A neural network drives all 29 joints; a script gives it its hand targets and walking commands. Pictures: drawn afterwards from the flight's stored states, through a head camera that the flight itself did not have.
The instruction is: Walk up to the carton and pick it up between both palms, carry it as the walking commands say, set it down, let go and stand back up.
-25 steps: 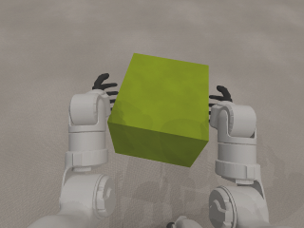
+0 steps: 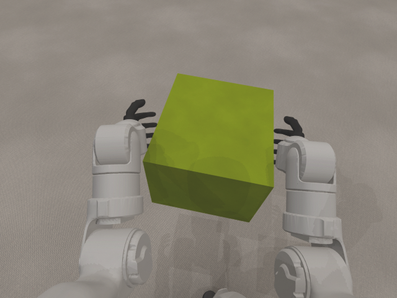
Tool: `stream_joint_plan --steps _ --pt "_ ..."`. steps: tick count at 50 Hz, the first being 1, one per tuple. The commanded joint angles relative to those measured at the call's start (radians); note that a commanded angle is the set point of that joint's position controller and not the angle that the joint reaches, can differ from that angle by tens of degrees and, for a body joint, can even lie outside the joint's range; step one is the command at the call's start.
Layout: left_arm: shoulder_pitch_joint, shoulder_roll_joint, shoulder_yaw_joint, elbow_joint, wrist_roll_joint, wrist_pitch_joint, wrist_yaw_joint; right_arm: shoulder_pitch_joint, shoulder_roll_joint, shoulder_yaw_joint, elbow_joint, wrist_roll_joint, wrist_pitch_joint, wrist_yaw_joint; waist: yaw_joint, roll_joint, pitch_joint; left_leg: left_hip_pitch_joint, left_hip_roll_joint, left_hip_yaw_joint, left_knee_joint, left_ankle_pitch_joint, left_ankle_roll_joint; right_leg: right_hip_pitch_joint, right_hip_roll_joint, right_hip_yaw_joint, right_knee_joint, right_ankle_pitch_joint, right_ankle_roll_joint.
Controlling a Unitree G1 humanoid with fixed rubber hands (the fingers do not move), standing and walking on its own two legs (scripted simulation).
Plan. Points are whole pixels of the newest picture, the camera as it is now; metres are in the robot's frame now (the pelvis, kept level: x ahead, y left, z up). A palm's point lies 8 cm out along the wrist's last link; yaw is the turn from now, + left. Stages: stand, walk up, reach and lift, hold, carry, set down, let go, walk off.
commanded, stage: carry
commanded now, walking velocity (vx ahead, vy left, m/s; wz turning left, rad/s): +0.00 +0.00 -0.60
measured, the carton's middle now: (212, 146) +0.44 +0.00 +0.02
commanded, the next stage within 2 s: none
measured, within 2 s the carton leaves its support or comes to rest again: neither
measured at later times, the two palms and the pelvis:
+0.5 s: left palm (256, 143) +0.37 -0.07 +0.12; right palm out of the picture +0.27 -0.35 +0.10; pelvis -0.04 -0.11 +0.00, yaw -16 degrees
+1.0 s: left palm (275, 178) +0.30 -0.10 +0.12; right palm out of the picture +0.17 -0.37 +0.11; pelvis -0.10 -0.09 +0.01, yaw -22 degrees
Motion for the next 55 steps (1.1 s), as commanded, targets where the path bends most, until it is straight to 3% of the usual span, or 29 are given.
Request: stream_joint_plan --steps 1,2,3,4,5,9,13,17,18,19,20,21,22,23,24,26,27,28,34,35,39,42,47,49,50,52,53,54,55 --pt "-0.677 -1.196 -0.613 -0.024 -0.542 0.000 -0.289 -0.941 0.971 0.567 -0.056 0.540 -0.057 0.496 -0.006 0.245 -0.637 0.785 0.526 -0.238 -0.074 1.059 0.173 -0.272 -0.144 -0.104 0.459 -0.355 0.043" --pt "-0.621 -1.202 -0.626 -0.047 -0.524 0.002 -0.283 -0.844 0.998 0.553 -0.051 0.533 -0.051 0.506 -0.007 0.194 -0.596 0.719 0.544 -0.202 -0.062 1.092 0.173 -0.310 -0.188 -0.140 0.534 -0.320 0.048" --pt "-0.605 -1.203 -0.625 -0.052 -0.525 0.005 -0.283 -0.820 1.009 0.558 -0.047 0.532 -0.045 0.508 -0.007 0.127 -0.566 0.703 0.522 -0.158 -0.049 1.052 0.168 -0.331 -0.207 -0.157 0.558 -0.268 0.059" --pt "-0.630 -1.194 -0.633 -0.072 -0.527 -0.001 -0.279 -0.851 1.008 0.571 -0.061 0.541 -0.047 0.509 -0.005 0.112 -0.565 0.692 0.487 -0.113 -0.050 0.998 0.141 -0.338 -0.211 -0.167 0.554 -0.242 0.065" --pt "-0.727 -1.201 -0.659 -0.101 -0.554 -0.004 -0.279 -0.910 1.001 0.577 -0.084 0.547 -0.053 0.509 -0.005 0.124 -0.542 0.654 0.458 -0.076 -0.066 0.958 0.123 -0.327 -0.209 -0.190 0.549 -0.215 0.066" --pt "-0.663 -1.247 -0.703 -0.039 -0.551 0.015 -0.268 -0.835 0.967 0.500 -0.038 0.512 -0.039 0.516 -0.005 0.273 -0.518 0.576 0.378 0.049 -0.070 0.941 0.055 -0.239 -0.173 -0.289 0.429 -0.165 0.072" --pt "-0.744 -1.231 -0.726 -0.047 -0.559 0.010 -0.254 -0.863 0.936 0.481 0.002 0.518 -0.042 0.526 -0.012 0.336 -0.528 0.600 0.371 0.122 -0.029 0.918 0.004 -0.191 -0.167 -0.354 0.266 -0.125 0.084" --pt "-0.732 -1.217 -0.693 0.001 -0.551 0.019 -0.257 -0.881 0.926 0.477 0.030 0.509 -0.041 0.522 -0.011 0.407 -0.529 0.567 0.404 0.143 0.010 0.774 -0.011 -0.105 -0.174 -0.378 0.108 -0.106 0.079" --pt "-0.673 -1.210 -0.675 0.033 -0.539 0.024 -0.264 -0.842 0.920 0.479 0.031 0.493 -0.042 0.519 -0.010 0.396 -0.541 0.565 0.408 0.144 0.045 0.755 -0.011 -0.068 -0.165 -0.378 0.049 -0.090 0.074" --pt "-0.644 -1.204 -0.648 0.073 -0.529 0.023 -0.273 -0.848 0.924 0.499 0.040 0.489 -0.045 0.511 0.002 0.298 -0.536 0.532 0.381 0.160 0.126 0.726 -0.037 0.015 -0.149 -0.353 -0.102 -0.004 0.069" --pt "-0.624 -1.227 -0.631 0.099 -0.527 0.025 -0.283 -0.852 0.927 0.507 0.017 0.480 -0.048 0.504 0.019 0.201 -0.545 0.406 0.349 0.145 0.220 0.593 -0.067 0.164 -0.173 -0.263 -0.208 0.109 0.053" --pt "-0.527 -1.235 -0.599 0.137 -0.507 0.028 -0.293 -0.838 0.934 0.514 -0.008 0.475 -0.048 0.499 0.030 0.069 -0.577 0.129 0.302 0.098 0.332 0.131 -0.078 0.394 -0.282 -0.048 -0.169 0.409 0.002" --pt "-0.479 -1.217 -0.561 0.143 -0.490 0.022 -0.301 -0.802 0.970 0.537 0.002 0.472 -0.044 0.505 0.009 -0.189 -0.590 -0.199 0.178 0.067 0.465 -0.404 -0.109 0.648 -0.419 0.212 -0.014 1.111 -0.038" --pt "-0.487 -1.208 -0.548 0.141 -0.493 0.005 -0.306 -0.856 0.972 0.568 -0.026 0.495 -0.054 0.510 0.007 -0.220 -0.550 -0.279 0.133 -0.014 0.550 -0.468 -0.119 0.658 -0.446 0.264 -0.003 1.255 -0.039" --pt "-0.597 -1.209 -0.568 0.070 -0.520 0.000 -0.315 -0.896 0.997 0.593 -0.038 0.501 -0.063 0.493 0.005 -0.180 -0.522 -0.330 0.105 -0.083 0.580 -0.370 -0.121 0.677 -0.435 0.214 -0.011 1.127 -0.069" --pt "-0.527 -1.203 -0.527 0.074 -0.488 0.000 -0.325 -0.937 1.030 0.632 -0.092 0.522 -0.063 0.485 0.007 -0.223 -0.550 -0.328 0.099 -0.138 0.572 -0.283 -0.105 0.662 -0.396 0.201 -0.074 0.833 -0.061" --pt "-0.512 -1.197 -0.518 0.053 -0.479 0.001 -0.326 -0.929 1.041 0.638 -0.111 0.532 -0.062 0.485 0.004 -0.196 -0.562 -0.297 0.097 -0.142 0.579 -0.217 -0.095 0.630 -0.369 0.147 -0.077 0.749 -0.036" --pt "-0.552 -1.191 -0.517 0.009 -0.490 -0.007 -0.324 -0.989 1.053 0.663 -0.161 0.559 -0.065 0.480 0.003 -0.219 -0.555 -0.277 0.100 -0.154 0.558 -0.187 -0.080 0.609 -0.359 0.147 -0.090 0.694 -0.030" --pt "-0.661 -1.175 -0.536 -0.058 -0.505 -0.014 -0.313 -1.051 1.040 0.666 -0.146 0.596 -0.047 0.477 0.012 -0.167 -0.550 -0.196 0.011 -0.166 0.333 -0.155 -0.068 0.550 -0.363 0.277 -0.156 0.505 -0.091" --pt "-0.652 -1.169 -0.541 -0.049 -0.497 -0.008 -0.310 -1.025 1.031 0.654 -0.113 0.590 -0.040 0.477 0.015 -0.107 -0.554 -0.198 -0.004 -0.168 0.305 -0.158 -0.058 0.572 -0.394 0.296 -0.170 0.484 -0.098" --pt "-0.602 -1.139 -0.524 -0.021 -0.479 0.002 -0.308 -0.948 1.036 0.639 -0.033 0.571 -0.023 0.485 0.017 -0.138 -0.565 -0.167 -0.035 -0.204 0.283 -0.158 -0.039 0.564 -0.417 0.368 -0.238 0.245 -0.074" --pt "-0.524 -1.121 -0.506 -0.083 -0.467 0.004 -0.318 -0.752 1.073 0.618 0.017 0.539 -0.010 0.498 0.019 -0.128 -0.560 -0.127 -0.061 -0.187 0.251 -0.141 -0.019 0.522 -0.396 0.341 -0.262 0.190 -0.071" --pt "-0.493 -1.134 -0.534 -0.114 -0.481 0.004 -0.334 -0.723 1.071 0.626 -0.048 0.528 -0.015 0.499 0.016 -0.230 -0.565 -0.029 -0.090 -0.148 0.092 -0.170 -0.002 0.486 -0.388 0.283 -0.263 0.246 -0.059" --pt "-0.472 -1.147 -0.555 -0.133 -0.480 0.005 -0.334 -0.702 1.079 0.628 -0.085 0.525 -0.022 0.499 0.014 -0.256 -0.584 0.116 -0.104 -0.112 -0.031 -0.150 0.019 0.398 -0.372 0.226 -0.295 0.184 -0.017" --pt "-0.385 -1.145 -0.544 -0.117 -0.455 0.012 -0.335 -0.634 1.088 0.621 -0.067 0.516 -0.015 0.504 0.011 -0.273 -0.587 0.227 -0.115 -0.065 -0.105 -0.130 0.028 0.335 -0.347 0.177 -0.337 0.114 0.039" --pt "-0.312 -1.154 -0.559 -0.148 -0.449 0.015 -0.337 -0.503 1.109 0.614 -0.065 0.496 -0.011 0.510 -0.001 -0.250 -0.601 0.485 -0.068 -0.018 -0.293 0.015 0.031 0.196 -0.282 0.061 -0.342 0.018 0.128" --pt "-0.298 -1.168 -0.572 -0.179 -0.458 0.011 -0.341 -0.495 1.105 0.618 -0.105 0.490 -0.018 0.513 -0.012 -0.176 -0.602 0.586 0.024 -0.085 -0.314 0.019 0.040 0.094 -0.252 -0.007 -0.289 -0.072 0.156" --pt "-0.228 -1.183 -0.590 -0.203 -0.454 0.016 -0.344 -0.414 1.100 0.609 -0.107 0.470 -0.018 0.521 -0.029 0.070 -0.580 0.608 0.200 -0.257 -0.350 -0.007 0.078 -0.024 -0.194 -0.110 -0.094 -0.153 0.162" --pt "-0.220 -1.213 -0.617 -0.222 -0.461 0.019 -0.349 -0.403 1.095 0.600 -0.128 0.457 -0.020 0.527 -0.031 0.254 -0.542 0.493 0.370 -0.367 -0.338 0.083 0.153 -0.120 -0.166 -0.176 0.195 -0.360 0.139"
